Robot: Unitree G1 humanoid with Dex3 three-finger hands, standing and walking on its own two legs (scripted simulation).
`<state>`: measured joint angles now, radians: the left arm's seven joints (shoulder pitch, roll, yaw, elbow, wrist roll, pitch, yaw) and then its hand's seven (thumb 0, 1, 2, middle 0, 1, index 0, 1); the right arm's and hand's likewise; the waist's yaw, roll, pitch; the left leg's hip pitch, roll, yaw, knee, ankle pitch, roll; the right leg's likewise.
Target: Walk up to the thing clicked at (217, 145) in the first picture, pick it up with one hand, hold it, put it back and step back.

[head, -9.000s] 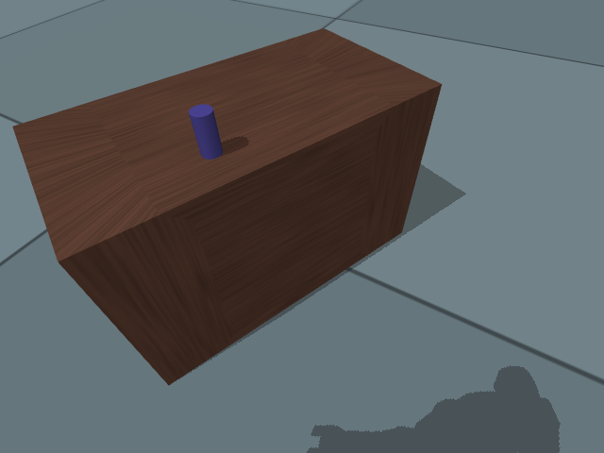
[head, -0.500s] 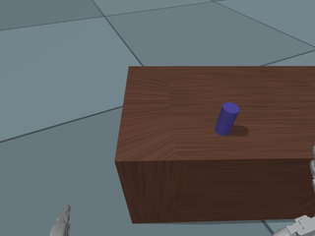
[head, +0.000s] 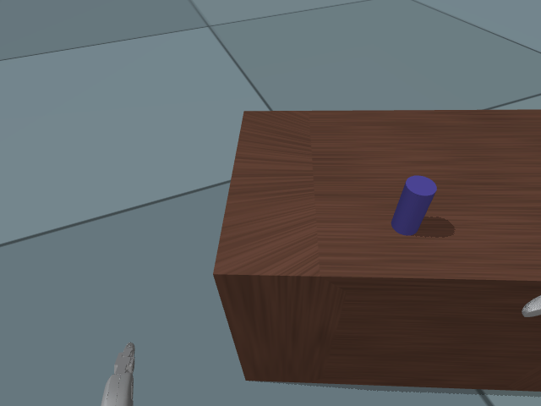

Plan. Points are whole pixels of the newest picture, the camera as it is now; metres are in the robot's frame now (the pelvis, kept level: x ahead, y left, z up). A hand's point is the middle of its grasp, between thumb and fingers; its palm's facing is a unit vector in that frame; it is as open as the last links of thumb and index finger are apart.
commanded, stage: go down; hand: right
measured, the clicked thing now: (412, 206) +0.50 -0.23 -0.01
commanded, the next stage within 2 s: none
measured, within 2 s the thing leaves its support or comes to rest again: neither
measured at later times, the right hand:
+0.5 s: hand out of the picture +0.32 -0.35 +0.10, palm faces +0.18 +0.98 +0.00, open 17.5 cm
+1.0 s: hand out of the picture +0.39 -0.38 +0.10, palm faces +0.18 +0.98 +0.02, open 17.7 cm
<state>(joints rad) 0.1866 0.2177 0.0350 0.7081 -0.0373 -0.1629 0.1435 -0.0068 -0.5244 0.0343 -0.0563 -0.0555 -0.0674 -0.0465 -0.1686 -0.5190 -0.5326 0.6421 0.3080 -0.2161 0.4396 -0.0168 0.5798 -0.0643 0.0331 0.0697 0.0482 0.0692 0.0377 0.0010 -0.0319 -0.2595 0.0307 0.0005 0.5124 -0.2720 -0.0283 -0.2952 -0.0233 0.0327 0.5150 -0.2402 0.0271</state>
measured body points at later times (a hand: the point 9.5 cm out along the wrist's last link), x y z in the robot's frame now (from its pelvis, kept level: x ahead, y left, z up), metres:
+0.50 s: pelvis +0.01 -0.01 -0.01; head +0.02 -0.02 +0.44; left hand +0.16 +0.25 -0.08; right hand +0.31 -0.40 +0.10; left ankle +0.00 +0.14 -0.74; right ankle +0.02 -0.14 -0.74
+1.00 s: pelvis +0.00 -0.01 -0.03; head +0.06 -0.04 +0.42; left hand +0.14 +0.26 -0.08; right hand +0.37 -0.44 +0.10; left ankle +0.00 +0.14 -0.74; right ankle +0.02 -0.14 -0.74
